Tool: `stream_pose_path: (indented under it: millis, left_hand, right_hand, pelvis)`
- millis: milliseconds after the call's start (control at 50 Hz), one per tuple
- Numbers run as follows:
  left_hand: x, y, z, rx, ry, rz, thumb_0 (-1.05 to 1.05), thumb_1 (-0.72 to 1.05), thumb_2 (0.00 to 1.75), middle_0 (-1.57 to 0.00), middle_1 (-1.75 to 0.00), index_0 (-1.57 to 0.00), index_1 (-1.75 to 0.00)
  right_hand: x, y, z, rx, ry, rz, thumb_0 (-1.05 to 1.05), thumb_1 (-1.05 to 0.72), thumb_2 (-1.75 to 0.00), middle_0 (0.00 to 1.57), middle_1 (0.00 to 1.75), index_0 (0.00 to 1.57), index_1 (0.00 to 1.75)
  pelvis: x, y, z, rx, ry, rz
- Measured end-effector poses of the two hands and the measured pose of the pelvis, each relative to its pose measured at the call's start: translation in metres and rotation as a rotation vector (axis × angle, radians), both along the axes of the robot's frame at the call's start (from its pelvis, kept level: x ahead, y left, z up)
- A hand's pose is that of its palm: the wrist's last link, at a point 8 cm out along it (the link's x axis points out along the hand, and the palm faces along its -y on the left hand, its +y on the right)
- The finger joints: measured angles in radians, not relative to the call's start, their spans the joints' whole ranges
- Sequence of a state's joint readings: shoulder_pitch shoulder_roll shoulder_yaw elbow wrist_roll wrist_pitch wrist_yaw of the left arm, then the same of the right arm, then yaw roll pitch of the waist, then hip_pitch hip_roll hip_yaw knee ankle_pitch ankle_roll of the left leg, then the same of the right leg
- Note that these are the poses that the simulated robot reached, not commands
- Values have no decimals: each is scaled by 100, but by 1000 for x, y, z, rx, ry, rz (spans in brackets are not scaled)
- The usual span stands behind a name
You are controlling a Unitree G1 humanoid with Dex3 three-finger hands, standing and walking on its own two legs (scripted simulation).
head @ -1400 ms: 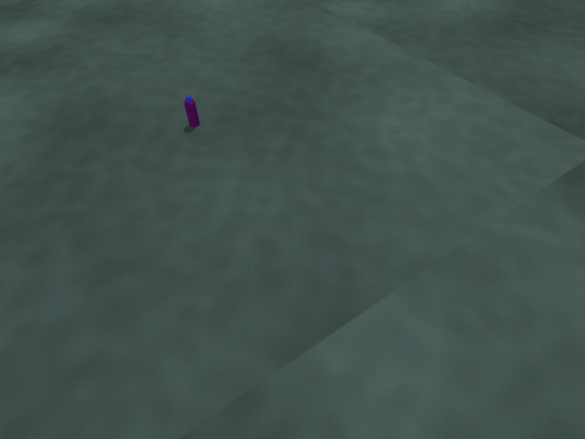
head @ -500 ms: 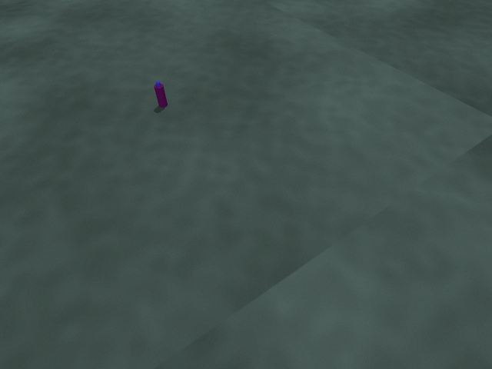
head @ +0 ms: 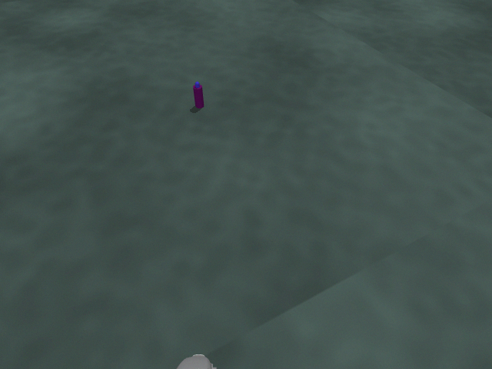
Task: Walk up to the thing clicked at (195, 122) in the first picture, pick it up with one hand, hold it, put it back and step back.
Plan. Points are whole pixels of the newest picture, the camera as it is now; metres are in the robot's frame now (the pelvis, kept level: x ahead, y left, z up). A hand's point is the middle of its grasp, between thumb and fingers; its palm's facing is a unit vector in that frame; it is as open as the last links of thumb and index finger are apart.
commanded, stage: walk up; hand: left
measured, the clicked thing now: (198, 94) +1.87 +0.40 -0.68
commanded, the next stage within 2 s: none
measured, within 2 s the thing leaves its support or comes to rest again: neither
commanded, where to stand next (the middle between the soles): +1.53 +0.11 m, yaw +5 degrees
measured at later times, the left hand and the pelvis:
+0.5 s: hand (112, 245) +0.39 +0.33 -0.14, palm faces -0.04 -0.94 -0.33, open 7.4 cm; pelvis +0.27 +0.06 -0.01, yaw +3 degrees
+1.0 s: hand (123, 201) +0.55 +0.37 -0.18, palm faces +0.11 -0.93 -0.35, open 7.4 cm; pelvis +0.57 +0.08 -0.03, yaw +6 degrees
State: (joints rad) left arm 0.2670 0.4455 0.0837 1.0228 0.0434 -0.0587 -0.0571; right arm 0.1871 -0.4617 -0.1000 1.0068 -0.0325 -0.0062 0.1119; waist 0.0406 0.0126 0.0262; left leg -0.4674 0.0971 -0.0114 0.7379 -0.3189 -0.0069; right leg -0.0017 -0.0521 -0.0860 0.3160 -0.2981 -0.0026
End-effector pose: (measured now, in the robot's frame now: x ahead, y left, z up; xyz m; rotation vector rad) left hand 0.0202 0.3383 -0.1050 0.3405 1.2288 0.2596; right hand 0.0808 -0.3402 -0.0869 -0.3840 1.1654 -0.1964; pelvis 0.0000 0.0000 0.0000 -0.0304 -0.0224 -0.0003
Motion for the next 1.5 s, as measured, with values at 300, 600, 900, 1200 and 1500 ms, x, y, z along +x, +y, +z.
stream_pose_path:
  millis: [300, 600, 900, 1200, 1500]
  left_hand:
    - [202, 51, -12, -92, -122, -89, 1, 90, 90, -20, -30, -20, -30]
    - [439, 23, -2, -32, -218, -94, 1, 90, 90, -20, -30, -20, -30]
    - [472, 43, -5, -41, -38, 83, 1, 90, 90, -21, -30, -20, -30]
    - [669, 83, -22, -94, -52, 6, 1, 90, 90, -20, -30, -20, -30]
    - [904, 44, 2, -14, -155, -106, 1, 90, 90, -20, -30, -20, -30]
  right_hand:
    - [82, 84, 3, -6, 8, -64, 1, -90, -89, 20, 30, 20, 30]
    - [260, 65, -54, 38, 133, -36, 1, -90, -89, 20, 30, 20, 30]
    - [583, 95, 2, 27, -167, 207, 1, -90, -89, 20, 30, 20, 30]
    - [679, 140, 11, -6, -113, 96, 1, -90, -89, 20, 30, 20, 30]
    - [756, 81, -46, 28, 71, -29, 1, -90, -89, 20, 30, 20, 30]
  pelvis:
    - [140, 67, -1, 35, -22, 35]
    - [338, 45, -27, 2, 10, 76]
    - [505, 59, -6, -6, -5, 100]
    - [667, 103, -2, 27, -16, 83]
    - [825, 65, -22, 48, -7, 63]
